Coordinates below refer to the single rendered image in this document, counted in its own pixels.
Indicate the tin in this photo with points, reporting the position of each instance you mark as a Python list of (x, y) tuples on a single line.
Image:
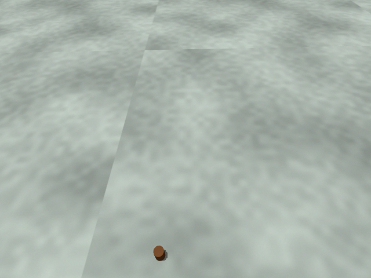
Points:
[(159, 253)]

